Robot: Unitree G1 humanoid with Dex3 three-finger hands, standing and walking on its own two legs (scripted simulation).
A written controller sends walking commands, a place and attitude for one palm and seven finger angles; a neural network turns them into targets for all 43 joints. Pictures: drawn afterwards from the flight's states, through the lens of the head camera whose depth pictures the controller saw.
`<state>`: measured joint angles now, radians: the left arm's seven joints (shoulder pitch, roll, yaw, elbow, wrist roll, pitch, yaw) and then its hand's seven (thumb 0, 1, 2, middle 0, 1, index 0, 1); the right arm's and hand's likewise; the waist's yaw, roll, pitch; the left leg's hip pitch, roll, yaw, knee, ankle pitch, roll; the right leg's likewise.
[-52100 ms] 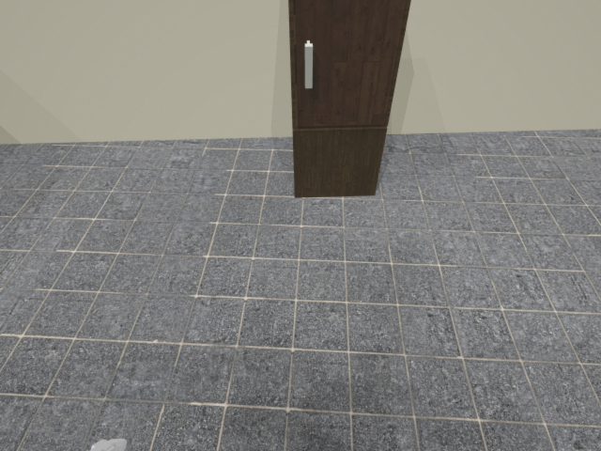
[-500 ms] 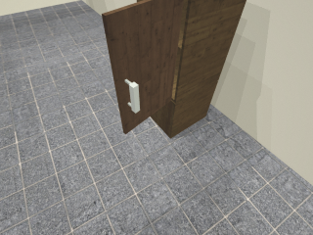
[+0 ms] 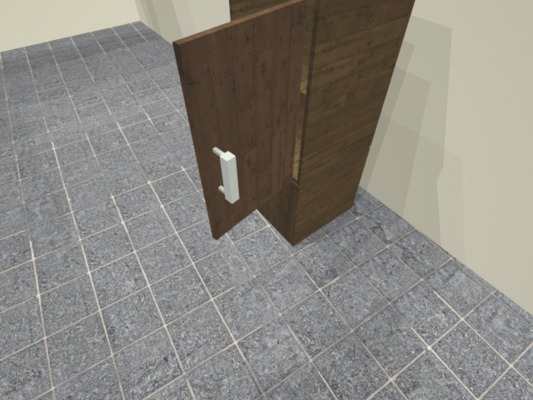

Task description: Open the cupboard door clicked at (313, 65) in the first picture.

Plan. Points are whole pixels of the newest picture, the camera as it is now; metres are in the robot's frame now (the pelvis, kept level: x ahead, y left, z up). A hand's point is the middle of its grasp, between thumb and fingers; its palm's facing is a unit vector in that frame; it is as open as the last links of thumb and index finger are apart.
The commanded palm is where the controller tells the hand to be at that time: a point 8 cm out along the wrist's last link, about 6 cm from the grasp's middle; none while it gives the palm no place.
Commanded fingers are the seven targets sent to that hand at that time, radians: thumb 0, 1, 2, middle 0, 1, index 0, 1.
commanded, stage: let the arm hang, fingers relaxed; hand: left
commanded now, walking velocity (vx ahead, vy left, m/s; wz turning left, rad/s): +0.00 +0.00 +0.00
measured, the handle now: (224, 174) +0.64 +0.14 -0.08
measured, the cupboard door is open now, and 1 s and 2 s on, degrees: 99 99 99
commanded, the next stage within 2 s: look to check the result in 0.10 s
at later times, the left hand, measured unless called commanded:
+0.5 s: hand out of the picture +0.04 +0.20 -0.17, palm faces +0.00 -0.97 -0.25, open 7.3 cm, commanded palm none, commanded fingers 0.00 0.90 0.90 -0.20 -0.30 -0.20 -0.30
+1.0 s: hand out of the picture +0.08 +0.20 -0.16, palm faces +0.00 -0.97 -0.26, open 7.3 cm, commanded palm none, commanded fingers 0.00 0.90 0.90 -0.20 -0.30 -0.20 -0.30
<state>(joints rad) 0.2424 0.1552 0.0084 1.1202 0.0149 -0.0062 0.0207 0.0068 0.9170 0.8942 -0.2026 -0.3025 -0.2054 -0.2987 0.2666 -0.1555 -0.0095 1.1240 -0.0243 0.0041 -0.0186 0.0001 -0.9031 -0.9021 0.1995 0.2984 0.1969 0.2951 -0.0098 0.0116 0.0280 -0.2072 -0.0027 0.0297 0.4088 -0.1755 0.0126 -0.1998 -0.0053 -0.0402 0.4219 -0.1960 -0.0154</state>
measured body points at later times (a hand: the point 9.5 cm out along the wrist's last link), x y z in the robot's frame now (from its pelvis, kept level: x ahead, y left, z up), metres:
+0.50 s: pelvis +0.02 +0.00 +0.00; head +0.03 -0.01 +0.45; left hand +0.04 +0.25 -0.15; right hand +0.04 -0.25 -0.16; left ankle +0.03 +0.11 -0.74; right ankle +0.02 -0.11 -0.74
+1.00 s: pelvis +0.04 -0.01 +0.00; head +0.05 -0.02 +0.45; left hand +0.08 +0.25 -0.14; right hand +0.07 -0.26 -0.15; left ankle +0.03 +0.11 -0.74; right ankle +0.02 -0.11 -0.74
